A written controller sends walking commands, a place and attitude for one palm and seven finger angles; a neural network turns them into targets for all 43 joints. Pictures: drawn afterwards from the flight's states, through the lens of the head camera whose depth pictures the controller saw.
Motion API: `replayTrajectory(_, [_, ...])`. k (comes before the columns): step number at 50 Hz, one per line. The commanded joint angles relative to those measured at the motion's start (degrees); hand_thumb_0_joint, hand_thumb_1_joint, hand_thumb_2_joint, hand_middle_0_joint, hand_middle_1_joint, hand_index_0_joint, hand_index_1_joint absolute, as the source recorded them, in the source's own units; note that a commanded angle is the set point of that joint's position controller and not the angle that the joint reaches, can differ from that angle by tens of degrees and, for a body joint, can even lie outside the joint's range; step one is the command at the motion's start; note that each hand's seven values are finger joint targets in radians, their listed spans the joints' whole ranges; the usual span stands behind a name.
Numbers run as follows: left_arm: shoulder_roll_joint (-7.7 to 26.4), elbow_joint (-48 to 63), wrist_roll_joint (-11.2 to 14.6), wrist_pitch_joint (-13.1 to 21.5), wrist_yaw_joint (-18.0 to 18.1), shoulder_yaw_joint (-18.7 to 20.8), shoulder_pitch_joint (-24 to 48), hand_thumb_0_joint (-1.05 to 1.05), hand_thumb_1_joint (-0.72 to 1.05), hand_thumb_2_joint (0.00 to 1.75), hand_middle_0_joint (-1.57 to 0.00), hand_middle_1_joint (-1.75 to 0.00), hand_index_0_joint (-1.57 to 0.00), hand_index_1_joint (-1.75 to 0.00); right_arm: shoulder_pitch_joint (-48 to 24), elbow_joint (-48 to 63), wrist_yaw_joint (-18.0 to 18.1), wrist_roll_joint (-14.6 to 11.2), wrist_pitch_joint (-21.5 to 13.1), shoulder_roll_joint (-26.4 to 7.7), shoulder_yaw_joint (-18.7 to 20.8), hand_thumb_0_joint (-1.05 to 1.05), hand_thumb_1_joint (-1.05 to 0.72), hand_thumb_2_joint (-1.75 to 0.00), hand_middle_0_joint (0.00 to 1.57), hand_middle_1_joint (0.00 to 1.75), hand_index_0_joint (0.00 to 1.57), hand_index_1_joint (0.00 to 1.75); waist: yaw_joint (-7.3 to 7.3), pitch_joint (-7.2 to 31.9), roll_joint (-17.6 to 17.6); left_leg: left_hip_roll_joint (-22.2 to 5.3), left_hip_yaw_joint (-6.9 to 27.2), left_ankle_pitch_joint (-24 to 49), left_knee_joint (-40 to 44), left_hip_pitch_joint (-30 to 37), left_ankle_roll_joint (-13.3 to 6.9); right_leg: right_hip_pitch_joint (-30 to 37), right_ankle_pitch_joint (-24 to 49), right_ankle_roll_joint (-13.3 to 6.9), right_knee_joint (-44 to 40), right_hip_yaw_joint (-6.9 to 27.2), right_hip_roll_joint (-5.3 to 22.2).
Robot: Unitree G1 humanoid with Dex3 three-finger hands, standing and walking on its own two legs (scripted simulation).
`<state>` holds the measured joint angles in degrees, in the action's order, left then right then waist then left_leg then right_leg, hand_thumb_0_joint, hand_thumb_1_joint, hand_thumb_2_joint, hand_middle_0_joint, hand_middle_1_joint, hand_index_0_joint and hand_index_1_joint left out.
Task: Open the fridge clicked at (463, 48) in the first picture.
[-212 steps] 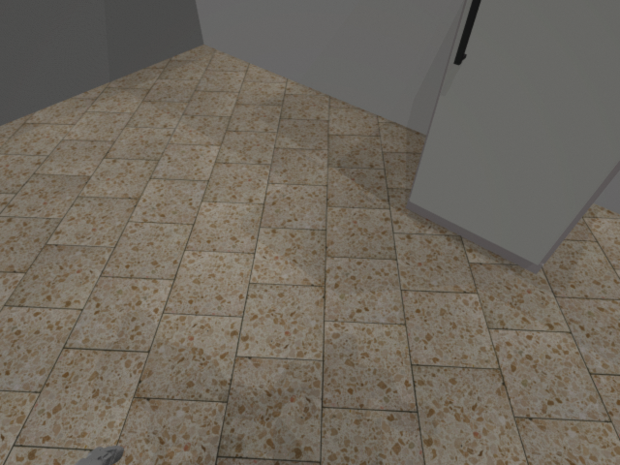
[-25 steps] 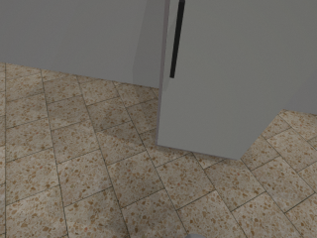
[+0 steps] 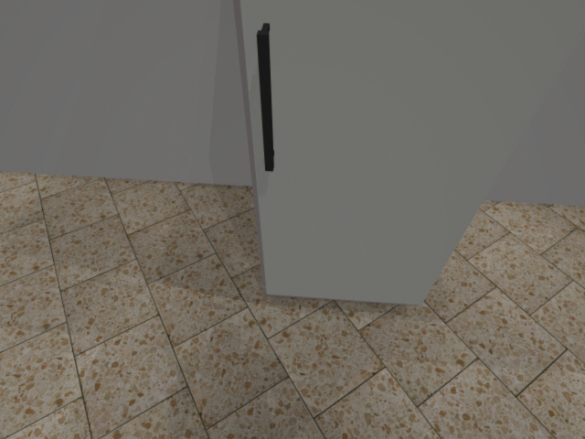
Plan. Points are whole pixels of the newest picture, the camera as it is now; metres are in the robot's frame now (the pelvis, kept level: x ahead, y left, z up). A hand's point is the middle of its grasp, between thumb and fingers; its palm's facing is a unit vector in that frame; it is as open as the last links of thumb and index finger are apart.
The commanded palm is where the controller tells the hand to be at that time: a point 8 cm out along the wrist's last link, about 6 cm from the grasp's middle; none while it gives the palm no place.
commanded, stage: take the last steps up to it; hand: left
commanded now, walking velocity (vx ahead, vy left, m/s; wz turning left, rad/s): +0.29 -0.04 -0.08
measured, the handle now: (267, 106) +0.67 +0.09 +0.11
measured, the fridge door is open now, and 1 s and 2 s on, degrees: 0 0 0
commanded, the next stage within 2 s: come to a stop and stand still in 0.38 s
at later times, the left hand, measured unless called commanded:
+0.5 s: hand (216, 386) +0.24 +0.15 -0.17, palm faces -0.03 -0.97 -0.23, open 7.4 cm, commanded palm none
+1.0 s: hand (210, 371) +0.26 +0.16 -0.18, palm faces +0.00 -0.97 -0.23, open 7.4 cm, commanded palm none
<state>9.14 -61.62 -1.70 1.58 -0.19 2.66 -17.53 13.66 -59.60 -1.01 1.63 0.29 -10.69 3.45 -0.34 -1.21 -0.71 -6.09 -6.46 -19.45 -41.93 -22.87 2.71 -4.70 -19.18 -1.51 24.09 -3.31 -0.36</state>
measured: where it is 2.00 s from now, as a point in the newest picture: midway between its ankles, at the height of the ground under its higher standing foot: outside the picture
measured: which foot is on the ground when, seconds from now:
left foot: up 0.00-0.04, down 0.06-0.44, up 0.46-0.76, down 0.78-1.00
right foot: down 0.00-0.06, up 0.08-0.42, down 0.44-0.80, up 0.82-1.00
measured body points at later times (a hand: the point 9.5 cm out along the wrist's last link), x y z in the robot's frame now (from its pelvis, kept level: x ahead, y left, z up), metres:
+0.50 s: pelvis +0.16 -0.04 -0.01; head +0.18 -0.06 +0.44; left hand +0.24 +0.20 -0.15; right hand +0.08 -0.24 -0.18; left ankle +0.07 +0.11 -0.70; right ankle +0.20 -0.14 -0.74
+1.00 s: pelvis +0.19 -0.03 +0.00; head +0.24 -0.02 +0.44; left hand +0.26 +0.22 -0.16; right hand +0.30 -0.27 -0.14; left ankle +0.26 +0.06 -0.74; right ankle +0.13 -0.16 -0.67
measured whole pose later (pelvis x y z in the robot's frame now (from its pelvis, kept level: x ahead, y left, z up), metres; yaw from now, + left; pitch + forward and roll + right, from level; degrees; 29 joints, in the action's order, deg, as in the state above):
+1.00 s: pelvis +0.19 -0.03 +0.00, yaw -3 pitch -1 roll -1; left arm 11.7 -57.3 -1.1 -3.0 1.8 3.9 -9.6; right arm 4.7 -55.4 1.6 1.3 1.1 -9.1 2.4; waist 0.7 -6.2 1.0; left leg -2.6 -7.5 -10.1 -29.2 -18.6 -2.7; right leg -21.8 -30.1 2.1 59.7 -0.3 1.0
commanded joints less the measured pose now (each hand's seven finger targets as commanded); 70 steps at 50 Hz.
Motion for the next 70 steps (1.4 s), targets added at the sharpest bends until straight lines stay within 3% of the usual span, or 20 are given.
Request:
replayTrajectory(1, [8.88, 0.72, 0.93, 0.8, 0.5, 1.87, -1.32, 0.0, 0.9, 0.9, -0.2, -0.3, -0.2, -0.3, 3.88, 1.93, 0.9, -0.11, -3.0, -3.65, 0.19, 0.0, -0.9, -0.9, 0.2, 0.3, 0.2, 0.3, -2.13, -2.46, 3.96, 2.26, -2.71, 6.34, 14.91, 13.93, -0.85, -9.61, 6.09, -5.4, -1.82, 8.81, 9.88])
replayTrajectory(3, [3.49, 2.76, 1.31, 0.7, -0.38, 1.02, -1.39, 0.0, 0.9, 0.9, -0.2, -0.3, -0.2, -0.3, 15.52, -1.14, 1.86, 0.71, -3.44, -13.02, 2.38, 0.0, -0.9, -0.9, 0.2, 0.3, 0.2, 0.3, -6.01, 2.21, -16.67, -16.97, 22.89, -3.56, 25.22, 29.65, -8.86, -26.72, -6.47, -0.36, 24.26, -1.57, 0.36])
replayTrajectory(4, [4.76, 4.82, 0.58, 0.7, -0.32, 1.01, 2.77, 0.0, 0.9, 0.9, -0.2, -0.3, -0.2, -0.3, 18.16, -1.76, 2.07, 0.84, -3.02, -14.13, 2.39, 0.0, -0.9, -0.9, 0.2, 0.3, 0.2, 0.3, -7.47, 0.72, -16.53, -21.98, 30.8, -9.91, 31.67, 26.06, -11.97, -30.61, -14.13, -0.33, 35.59, 0.32, -0.09])
replayTrajectory(11, [1.72, 2.36, 0.23, -0.96, -1.33, 1.23, 0.73, 0.0, 0.9, 0.9, -0.2, -0.3, -0.2, -0.3, 5.99, -0.15, 2.71, -0.06, -4.27, -5.57, 0.04, 0.0, -0.9, -0.9, 0.2, 0.3, 0.2, 0.3, 0.03, -4.03, -7.15, -11.75, 6.06, 7.79, 32.49, 12.25, -9.38, -24.68, 1.57, 1.85, 31.45, 0.23, 6.94])
replayTrajectory(19, [2.39, 2.6, 0.14, 0.3, -1.09, 1.37, 0.96, 0.0, 0.9, 0.9, -0.2, -0.3, -0.2, -0.3, 7.02, -2.24, 2.15, 0.07, -2.82, -6.22, 1.0, 0.0, -0.9, -0.9, 0.2, 0.3, 0.2, 0.3, 1.39, -1.89, -5.02, -9.06, 1.43, 10.98, 21.32, 12.14, -7.44, -9.46, 8.67, 1.54, 6.1, -6.51, 2.38])
replayTrajectory(20, [4.57, 0.95, 0.06, 0.72, -0.81, 1.88, -3.6, 0.0, 0.9, 0.9, -0.2, -0.3, -0.2, -0.3, 6.93, -2.43, 1.98, -0.24, -2.85, -5.26, 0.9, 0.0, -0.9, -0.9, 0.2, 0.3, 0.2, 0.3, 3.52, -0.05, -1.35, -6.66, -0.88, 10.01, 14.48, 8.96, -5.74, -1.8, 9.83, 0.81, 3.08, -4.8, 3.14])
replayTrajectory(22, [14.63, -1.4, 0.2, 1.52, 0.26, 3.75, -13.16, 0.0, 0.9, 0.9, -0.2, -0.3, -0.2, -0.3, 7.5, 0.1, 1.4, -1.05, -2.91, -0.12, -0.55, 0.0, -0.9, -0.9, 0.2, 0.3, 0.2, 0.3, 6.43, 5.7, 20.32, 2.84, -4.27, -16.24, -13.36, -9.62, -2.2, 13.13, 9.01, -7.88, -7.78, 23.41, 23.93])
replayTrajectory(26, [6.42, 1.47, 0.35, 1.35, 1.9, 1.2, -0.19, 0.0, 0.9, 0.9, -0.2, -0.3, -0.2, -0.3, 3.56, -0.86, 2.02, -0.81, -1.88, -0.32, -0.76, 0.0, -0.9, -0.9, 0.2, 0.3, 0.2, 0.3, 1.62, -0.46, 5.4, -1.73, 5.31, -6.27, -19.56, -5.74, -1.77, -4.13, 29.03, -8.93, -7.53, 11.29, 20.43])
replayTrajectory(28, [5.74, 2.57, -0.13, 1.11, 2.33, 0.72, 4.21, 0.0, 0.9, 0.9, -0.2, -0.3, -0.2, -0.3, 7.13, -2.81, 2.3, -1.24, -0.71, 2.26, -1.48, 0.0, -0.9, -0.9, 0.2, 0.3, 0.2, 0.3, -0.75, 0.86, 5.06, -0.23, 3.61, -5.58, -8.3, 1.85, -0.64, -7.56, 40.79, -7.46, -5.14, 3.45, 17.61])
replayTrajectory(34, [9.53, 3.36, 0.39, -1.34, 3.05, 2.08, 3.4, 0.0, 0.9, 0.9, -0.2, -0.3, -0.2, -0.3, 2.74, 0.11, 2.36, -1.13, 1.24, -1.16, -0.44, 0.0, -0.9, -0.9, 0.2, 0.3, 0.2, 0.3, 0.8, 1.73, 9.16, 2.8, 1.35, 1.23, 3.12, 2.67, -0.15, -2.93, 46.09, -7.66, 0.46, 3.66, 17.53])
replayTrajectory(37, [9.65, 4.46, 0.63, -2.26, 3.01, 2.38, 4.77, 0.0, 0.9, 0.9, -0.2, -0.3, -0.2, -0.3, 2.14, 1.26, 2.32, -0.81, 1.49, -3.01, 0.27, 0.0, -0.9, -0.9, 0.2, 0.3, 0.2, 0.3, -0.41, 1.02, 8.69, 1.66, 1.71, 13.09, 11.49, 9.74, -0.91, -8.21, 38.13, -5.0, 4.19, 2.72, 16.32])
replayTrajectory(40, [5.51, 6.35, 1.17, -3.28, 3.27, 1.23, 2.79, 0.0, 0.9, 0.9, -0.2, -0.3, -0.2, -0.3, 3.1, 2.82, 2.69, -0.52, 0.69, -9.57, 1.14, 0.0, -0.9, -0.9, 0.2, 0.3, 0.2, 0.3, -1.05, 5.14, -16.22, -16.36, 18.25, 56.41, 21.88, 16.28, -12.89, -15.51, -13.81, 3.44, 26.35, -3.31, 2.05])
replayTrajectory(45, [5.86, 5.73, 0.81, -3.5, 2.57, 1.92, 2.85, 0.0, 0.9, 0.9, -0.2, -0.3, -0.2, -0.3, -3.72, 6.05, 3.56, -0.26, 0.41, -8.41, 1.05, 0.0, -0.9, -0.9, 0.2, 0.3, 0.2, 0.3, 0.25, 7.13, -5.48, -11.97, 11.79, 46.96, 18.65, 18.54, -14.34, -22.22, -11.13, 3.67, 41.89, 4.94, 1.63])
replayTrajectory(50, [5.07, 6.93, 0.76, -4.13, 2.1, 1.31, 3.47, 0.0, 0.9, 0.9, -0.2, -0.3, -0.2, -0.3, -3.37, 5.88, 3.12, -0.25, 0.6, -8.81, 1.61, 0.0, -0.9, -0.9, 0.2, 0.3, 0.2, 0.3, -0.79, 6.84, -8.87, -11.66, 12.88, 31.24, 21.87, 17.44, -13.76, -17.52, -11.39, 3.78, 28.17, 2.68, 2.54])
replayTrajectory(51, [7.02, 5.84, 1.28, -2.69, 3.28, -0.19, -1.04, 0.0, 0.9, 0.9, -0.2, -0.3, -0.2, -0.3, -5.15, 7.16, 2.86, -0.97, -0.72, -13.71, 2.82, 0.0, -0.9, -0.9, 0.2, 0.3, 0.2, 0.3, 1.03, 13.34, -7.67, -12.17, 12.39, 44.55, 9.24, 20.8, -10.77, -18.98, -10.45, 1.38, 18.77, 6.62, 4.63])
replayTrajectory(52, [7.34, 9.37, 0.43, -2.37, 3.13, -0.13, -0.51, 0.0, 0.9, 0.9, -0.2, -0.3, -0.2, -0.3, -3.42, 9.37, 1.55, -0.89, 0.08, -9.03, 1.67, 0.0, -0.9, -0.9, 0.2, 0.3, 0.2, 0.3, 1.24, 11.01, -2.8, -6.97, 7.63, 26.42, 8.18, 10.93, -8.77, -14.21, -1.42, 0.99, 11.39, 2.79, 1.69])
replayTrajectory(55, [12.68, 11.25, -0.52, -0.36, 2.85, 0.17, 2.04, 0.0, 0.9, 0.9, -0.2, -0.3, -0.2, -0.3, -1.18, 12.56, 0.84, -0.33, -0.07, -2.37, 0.33, 0.0, -0.9, -0.9, 0.2, 0.3, 0.2, 0.3, -1.63, 4.49, 1.22, 4.31, 1.52, 1.87, 2.56, 5.13, -3.16, -17.55, 14.0, -5.05, 3.72, 16.25, 13.07])
replayTrajectory(58, [10.87, 12.18, -0.34, -1.18, 2.56, -0.2, 4.61, 0.0, 0.9, 0.9, -0.2, -0.3, -0.2, -0.3, 2.35, 12.3, 0.98, -0.37, 0.15, -4.81, 0.87, 0.0, -0.9, -0.9, 0.2, 0.3, 0.2, 0.3, -2.35, 4.79, 10.91, 2.02, 4.14, 6.94, 4.26, 7.73, -4.67, -19.5, 4.45, -1.42, 8.29, 8.59, 6.18])
replayTrajectory(62, [10.61, 13.3, -0.11, -2.49, 2.57, -0.26, 4.37, 0.0, 0.9, 0.9, -0.2, -0.3, -0.2, -0.3, 3.1, 11.98, 0.82, -0.08, 1.24, -5.53, 0.68, 0.0, -0.9, -0.9, 0.2, 0.3, 0.2, 0.3, -2.47, -7.44, 5.48, 2.71, 5.48, -7.05, 7.51, 2.84, -4.07, -30.58, -21.43, -2.23, 2.61, 10.0, 6.28])
replayTrajectory(70, [8.19, 10.95, 0.37, -2.2, 2.32, 0.06, -2.62, 0.0, 0.9, 0.9, -0.2, -0.3, -0.2, -0.3, 6.32, 9.57, 1.32, 0.29, 0.25, -5.71, -0.15, 0.0, -0.9, -0.9, 0.2, 0.3, 0.2, 0.3, 0.25, -4.14, 0.63, 1.53, 10.09, -11.35, 17.76, -0.99, -4.91, -21.07, -17.71, -2.19, 4.65, 7.43, 3.2])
